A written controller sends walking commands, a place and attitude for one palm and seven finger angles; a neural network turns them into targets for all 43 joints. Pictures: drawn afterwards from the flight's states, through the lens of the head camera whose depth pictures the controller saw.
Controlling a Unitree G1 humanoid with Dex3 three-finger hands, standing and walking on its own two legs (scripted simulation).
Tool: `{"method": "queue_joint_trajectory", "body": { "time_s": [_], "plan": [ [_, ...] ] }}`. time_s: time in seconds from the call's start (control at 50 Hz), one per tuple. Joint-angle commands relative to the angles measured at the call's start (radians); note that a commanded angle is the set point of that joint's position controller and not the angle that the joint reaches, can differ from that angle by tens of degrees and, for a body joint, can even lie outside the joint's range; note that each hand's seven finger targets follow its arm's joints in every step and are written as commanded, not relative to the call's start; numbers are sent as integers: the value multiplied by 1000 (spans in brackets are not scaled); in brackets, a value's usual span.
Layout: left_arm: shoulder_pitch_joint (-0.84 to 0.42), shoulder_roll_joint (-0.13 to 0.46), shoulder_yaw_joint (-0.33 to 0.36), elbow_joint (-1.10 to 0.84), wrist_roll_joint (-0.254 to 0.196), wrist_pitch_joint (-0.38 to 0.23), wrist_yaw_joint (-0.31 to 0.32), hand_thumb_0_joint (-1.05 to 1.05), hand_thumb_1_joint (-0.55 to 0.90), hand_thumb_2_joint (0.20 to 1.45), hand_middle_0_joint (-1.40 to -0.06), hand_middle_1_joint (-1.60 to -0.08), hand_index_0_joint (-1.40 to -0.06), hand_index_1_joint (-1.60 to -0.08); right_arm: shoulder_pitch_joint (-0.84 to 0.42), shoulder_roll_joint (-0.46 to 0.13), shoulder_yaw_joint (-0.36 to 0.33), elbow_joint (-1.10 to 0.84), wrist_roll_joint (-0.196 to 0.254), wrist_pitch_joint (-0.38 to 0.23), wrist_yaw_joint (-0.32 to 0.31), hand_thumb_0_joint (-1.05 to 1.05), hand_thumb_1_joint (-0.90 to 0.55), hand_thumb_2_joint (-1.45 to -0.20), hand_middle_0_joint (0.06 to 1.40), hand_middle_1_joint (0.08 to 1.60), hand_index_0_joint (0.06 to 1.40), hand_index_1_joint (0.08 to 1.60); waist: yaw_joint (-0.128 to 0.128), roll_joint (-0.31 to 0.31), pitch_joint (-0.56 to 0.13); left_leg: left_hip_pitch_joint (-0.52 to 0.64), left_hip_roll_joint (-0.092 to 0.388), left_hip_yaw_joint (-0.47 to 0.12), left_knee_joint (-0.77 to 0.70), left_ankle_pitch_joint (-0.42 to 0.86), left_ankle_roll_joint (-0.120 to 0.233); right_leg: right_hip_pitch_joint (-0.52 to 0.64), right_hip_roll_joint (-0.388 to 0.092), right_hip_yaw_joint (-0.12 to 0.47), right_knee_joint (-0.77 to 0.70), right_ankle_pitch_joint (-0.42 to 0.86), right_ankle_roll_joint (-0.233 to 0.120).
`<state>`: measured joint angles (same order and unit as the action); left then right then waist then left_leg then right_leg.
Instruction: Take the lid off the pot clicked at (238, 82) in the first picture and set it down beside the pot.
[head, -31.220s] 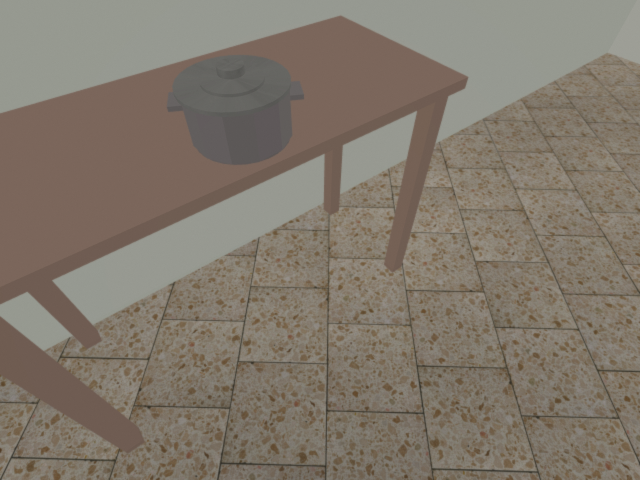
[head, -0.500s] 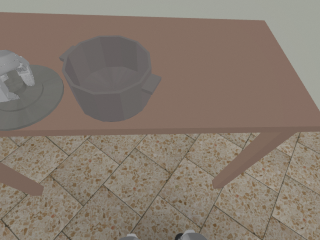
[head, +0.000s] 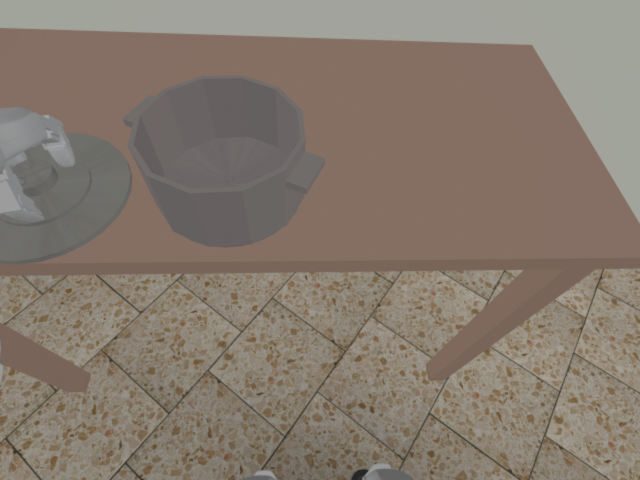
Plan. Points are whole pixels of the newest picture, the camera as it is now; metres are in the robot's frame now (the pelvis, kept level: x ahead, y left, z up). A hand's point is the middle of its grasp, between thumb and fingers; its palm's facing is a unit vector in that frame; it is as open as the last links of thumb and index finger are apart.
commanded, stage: open the fingers wide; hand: left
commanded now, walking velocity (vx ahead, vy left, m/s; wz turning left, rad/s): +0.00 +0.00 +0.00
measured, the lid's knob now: (33, 177) +0.46 +0.36 +0.08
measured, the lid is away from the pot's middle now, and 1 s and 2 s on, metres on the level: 0.24 0.24 0.24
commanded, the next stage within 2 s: raise the empty hand in 0.10 s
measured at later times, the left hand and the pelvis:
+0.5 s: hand (19, 169) +0.44 +0.35 +0.12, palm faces -0.40 -0.09 -0.91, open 11.0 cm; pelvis +0.01 +0.01 +0.01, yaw +0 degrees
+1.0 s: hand out of the picture +0.47 +0.35 +0.17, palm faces -0.32 -0.08 -0.94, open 11.1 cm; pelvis +0.02 +0.01 +0.02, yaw +0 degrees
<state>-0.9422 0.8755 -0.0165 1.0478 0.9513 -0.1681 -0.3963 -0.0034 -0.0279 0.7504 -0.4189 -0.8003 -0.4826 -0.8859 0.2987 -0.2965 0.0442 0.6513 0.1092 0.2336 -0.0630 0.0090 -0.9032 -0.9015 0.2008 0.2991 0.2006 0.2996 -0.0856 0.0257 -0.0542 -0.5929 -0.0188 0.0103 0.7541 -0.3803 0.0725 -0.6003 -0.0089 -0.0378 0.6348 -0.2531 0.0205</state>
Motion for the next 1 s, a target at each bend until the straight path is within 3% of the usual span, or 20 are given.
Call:
{"method": "queue_joint_trajectory", "body": {
  "time_s": [0.0, 0.06, 0.08, 0.1, 0.2, 0.3, 0.36, 0.38, 0.46, 0.52, 0.54, 0.56, 0.6, 0.64, 0.72, 0.76, 0.8, 0.84, 0.9, 0.98],
  "plan": [
    [-369, 247, 47, -108, -1, 1, 22, 0, -64, 755, -395, -773, -395, -773, 84, -175, -61, -65, -10, -24, -20, 0, -900, -900, 200, 300, 200, 300, -24, 74, -324, 242, -9, -44, -105, 349, -20, 87, 77, -33, -52, 107, -72],
    [-370, 286, 79, -145, -4, -7, 22, 0, -67, 760, -397, -767, -397, -767, 75, -179, -60, -70, -11, -22, -20, 0, -900, -900, 200, 300, 200, 300, -12, 74, -364, 249, -9, -41, -99, 408, -23, 124, 76, -29, -47, 146, -74],
    [-377, 283, 78, -165, -2, -9, 23, 0, -67, 761, -398, -767, -398, -767, 75, -176, -63, -70, -12, -19, -19, 0, -900, -900, 200, 300, 200, 300, -11, 109, -384, 274, -6, -44, -96, 447, -28, 116, 74, -28, -43, 156, -73],
    [-373, 256, 60, -166, -4, -10, 21, 0, -68, 762, -398, -766, -398, -766, 73, -171, -64, -72, -14, -18, -17, 0, -900, -900, 200, 300, 200, 300, -15, 119, -375, 292, -4, -47, -95, 460, -32, 101, 76, -32, -48, 149, -72],
    [-336, 290, 99, -153, -15, -13, 22, 0, -68, 764, -399, -764, -399, -764, 70, -171, -63, -78, -13, -12, -14, 0, -900, -900, 200, 300, 200, 300, -9, 81, -352, 263, -6, -41, -96, 467, -24, 127, 75, -29, -53, 168, -70],
    [-419, 327, 119, -246, -8, -10, 36, 0, -68, 764, -399, -764, -399, -764, 59, -169, -65, -76, -14, -13, -17, 0, -900, -900, 200, 300, 200, 300, -3, 162, -400, 354, 2, -61, -110, 518, -38, 122, 74, -31, -67, 156, -74],
    [-418, 329, 115, -210, -17, -2, 33, 0, -68, 764, -399, -764, -399, -764, 54, -172, -59, -74, -11, -21, -23, 0, -900, -900, 200, 300, 200, 300, -8, 114, -368, 322, 0, -50, -125, 461, -24, 150, 71, -29, -84, 155, -72],
    [-453, 369, 142, -242, -16, 0, 37, 0, -68, 764, -399, -764, -399, -764, 53, -174, -60, -73, -11, -20, -25, 0, -900, -900, 200, 300, 200, 300, -2, 128, -393, 327, 0, -53, -132, 458, -25, 169, 68, -25, -82, 160, -71],
    [-469, 340, 119, -299, -15, 5, 38, 0, -68, 764, -399, -764, -399, -764, 46, -169, -61, -76, -15, -34, -27, 0, -900, -900, 200, 300, 200, 300, 1, 199, -437, 442, 10, -75, -130, 617, -51, 152, 70, -34, -93, 187, -74],
    [-404, 361, 146, -204, -18, 19, 28, 0, -68, 764, -399, -764, -399, -764, 45, -167, -55, -74, -12, -28, -22, 0, -900, -900, 200, 300, 200, 300, 3, 102, -382, 344, 0, -49, -145, 547, -29, 220, 66, -26, -104, 217, -67],
    [-410, 327, 114, -189, -21, 28, 22, 0, -68, 764, -399, -764, -399, -764, 40, -165, -53, -77, -10, -24, -19, 0, -900, -900, 200, 300, 200, 300, -3, 92, -356, 323, -2, -46, -157, 521, -25, 223, 65, -27, -111, 214, -68],
    [-427, 278, 69, -200, -24, 33, 15, 0, -68, 764, -399, -764, -399, -764, 34, -167, -56, -76, -9, -23, -18, 0, -900, -900, 200, 300, 200, 300, -9, 111, -347, 347, 2, -48, -160, 552, -31, 206, 65, -32, -114, 220, -71],
    [-443, 271, 58, -202, -20, 44, 9, 0, -68, 764, -399, -764, -399, -764, 34, -170, -59, -74, -9, -19, -11, 0, -900, -900, 200, 300, 200, 300, -12, 108, -327, 359, 7, -59, -167, 540, -36, 183, 68, -35, -119, 189, -69],
    [-444, 279, 61, -210, -17, 47, 2, 0, -68, 764, -399, -764, -399, -764, 31, -167, -59, -82, -11, -19, -10, 0, -900, -900, 200, 300, 200, 300, -9, 106, -346, 372, 4, -57, -169, 546, -33, 201, 68, -31, -123, 194, -70],
    [-483, 354, 129, -367, -24, 41, 2, 0, -68, 764, -399, -764, -399, -764, 14, -164, -64, -100, -16, -18, -4, 0, -900, -900, 200, 300, 200, 300, 7, 191, -466, 490, 12, -84, -159, 745, -56, 238, 65, -29, -122, 258, -71],
    [-449, 312, 103, -318, -39, 51, -7, 0, -68, 764, -399, -764, -399, -764, 13, -164, -62, -93, -16, -18, -2, 0, -900, -900, 200, 300, 200, 300, -2, 148, -428, 478, 14, -80, -159, 763, -55, 232, 68, -32, -133, 266, -68],
    [-450, 302, 96, -261, -44, 68, -14, 0, -68, 764, -399, -764, -399, -764, 13, -166, -59, -84, -10, -9, 3, 0, -900, -900, 200, 300, 200, 300, -7, 91, -355, 411, 12, -71, -185, 666, -43, 241, 65, -35, -143, 246, -65],
    [-450, 294, 85, -260, -40, 82, -17, 0, -68, 764, -399, -764, -399, -764, 7, -166, -60, -88, -11, -6, 8, 0, -900, -900, 200, 300, 200, 300, -3, 82, -342, 397, 7, -63, -197, 638, -39, 260, 63, -33, -149, 249, -67],
    [-477, 334, 104, -340, -21, 89, -12, 0, -68, 764, -399, -764, -399, -764, -12, -165, -58, -102, -15, -5, 15, 0, -900, -900, 200, 300, 200, 300, 9, 145, -408, 446, 6, -73, -195, 725, -51, 287, 62, -28, -146, 278, -72],
    [-482, 345, 109, -327, -38, 107, -30, 0, -68, 764, -399, -764, -399, -764, -20, -166, -56, -101, -10, -1, 17, 0, -900, -900, 200, 300, 200, 300, 1, 109, -384, 421, 6, -60, -207, 678, -37, 313, 56, -23, -162, 284, -65]
  ]
}}
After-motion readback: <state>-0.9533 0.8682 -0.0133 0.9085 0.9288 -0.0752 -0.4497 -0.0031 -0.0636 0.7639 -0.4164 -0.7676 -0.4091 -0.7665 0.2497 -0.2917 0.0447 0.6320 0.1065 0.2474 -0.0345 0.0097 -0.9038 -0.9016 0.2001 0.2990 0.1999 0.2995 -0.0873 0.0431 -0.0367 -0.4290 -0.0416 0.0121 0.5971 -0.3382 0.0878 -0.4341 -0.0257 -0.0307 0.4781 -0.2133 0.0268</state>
